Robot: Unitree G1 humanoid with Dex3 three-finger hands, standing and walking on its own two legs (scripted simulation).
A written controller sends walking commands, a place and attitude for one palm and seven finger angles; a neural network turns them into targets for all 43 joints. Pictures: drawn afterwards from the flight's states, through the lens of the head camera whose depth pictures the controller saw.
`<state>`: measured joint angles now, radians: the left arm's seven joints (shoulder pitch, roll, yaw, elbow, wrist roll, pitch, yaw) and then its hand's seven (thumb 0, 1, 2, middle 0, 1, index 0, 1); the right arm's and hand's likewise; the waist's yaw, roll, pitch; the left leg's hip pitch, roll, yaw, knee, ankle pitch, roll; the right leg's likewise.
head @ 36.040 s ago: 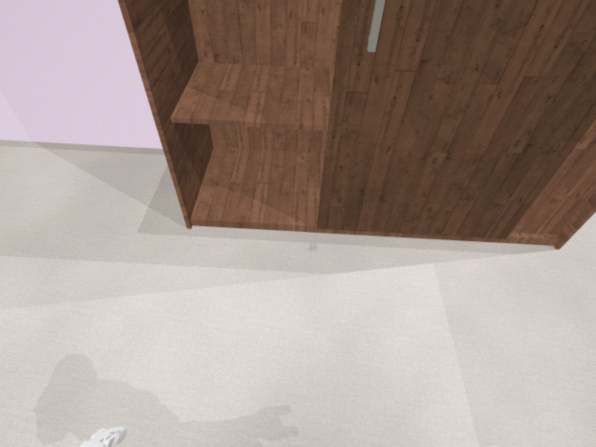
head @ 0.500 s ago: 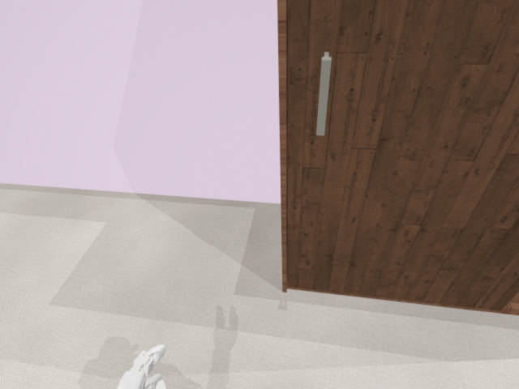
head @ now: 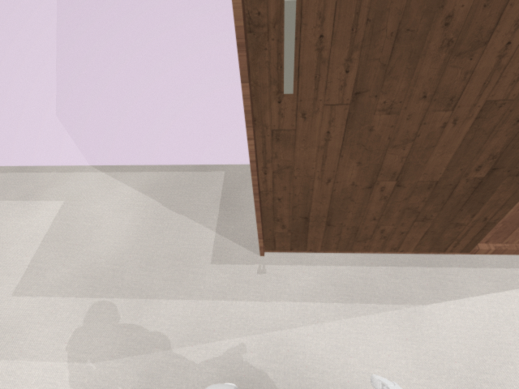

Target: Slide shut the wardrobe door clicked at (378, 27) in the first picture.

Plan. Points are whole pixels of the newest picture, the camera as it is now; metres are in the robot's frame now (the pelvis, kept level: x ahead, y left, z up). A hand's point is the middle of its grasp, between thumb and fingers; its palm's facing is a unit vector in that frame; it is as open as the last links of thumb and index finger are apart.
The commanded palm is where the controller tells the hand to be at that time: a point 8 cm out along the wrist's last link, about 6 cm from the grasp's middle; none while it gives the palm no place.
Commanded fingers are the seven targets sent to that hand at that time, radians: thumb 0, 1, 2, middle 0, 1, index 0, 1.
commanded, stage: let the arm hang, fingers relaxed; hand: right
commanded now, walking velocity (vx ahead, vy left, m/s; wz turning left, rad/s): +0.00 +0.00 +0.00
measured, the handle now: (289, 44) +0.69 +0.00 +0.18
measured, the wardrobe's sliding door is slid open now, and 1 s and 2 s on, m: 0.00 0.00 0.00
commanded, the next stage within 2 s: look to check the result in 0.76 s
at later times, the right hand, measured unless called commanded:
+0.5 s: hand out of the picture +0.06 -0.20 -0.15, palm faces -0.03 +0.97 -0.22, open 7.4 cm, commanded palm none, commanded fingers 0.00 -0.90 -0.90 0.20 0.30 0.20 0.30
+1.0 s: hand out of the picture +0.04 -0.18 -0.15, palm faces -0.02 +0.98 -0.18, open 7.4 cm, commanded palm none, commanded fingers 0.00 -0.90 -0.90 0.20 0.30 0.20 0.30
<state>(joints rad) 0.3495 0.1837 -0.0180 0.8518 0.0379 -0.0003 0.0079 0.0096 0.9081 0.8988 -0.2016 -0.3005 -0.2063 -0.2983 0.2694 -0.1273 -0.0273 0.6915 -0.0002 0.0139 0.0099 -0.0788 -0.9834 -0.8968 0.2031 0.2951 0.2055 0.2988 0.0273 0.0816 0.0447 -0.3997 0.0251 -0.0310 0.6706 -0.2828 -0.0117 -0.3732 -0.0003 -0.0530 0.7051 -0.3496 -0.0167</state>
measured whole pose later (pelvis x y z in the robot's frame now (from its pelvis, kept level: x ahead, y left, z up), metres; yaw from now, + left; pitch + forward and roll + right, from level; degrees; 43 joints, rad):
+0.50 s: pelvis +0.03 -0.01 +0.03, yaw +2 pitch -1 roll +0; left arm 0.27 0.16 0.01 1.06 0.02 0.00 0.02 0.01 0.92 0.90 -0.20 -0.30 -0.20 -0.30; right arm 0.23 -0.18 -0.01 1.08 -0.01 0.01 -0.02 0.01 -0.91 -0.90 0.19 0.29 0.20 0.30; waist 0.01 -0.01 0.04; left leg -0.22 0.02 -0.06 0.43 -0.20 -0.04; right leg -0.16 0.03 -0.04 0.43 -0.26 -0.04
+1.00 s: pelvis +0.03 -0.01 +0.03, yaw +2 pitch -1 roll +0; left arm 0.28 0.13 0.00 1.12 0.01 0.00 0.03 0.00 0.91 0.90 -0.20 -0.30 -0.20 -0.30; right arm 0.25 -0.14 0.00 1.15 -0.01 0.00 -0.03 0.01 -0.92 -0.90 0.20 0.29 0.20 0.30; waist 0.01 -0.01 0.06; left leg -0.19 0.01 -0.06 0.41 -0.20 -0.03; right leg -0.14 0.02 -0.04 0.41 -0.25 -0.03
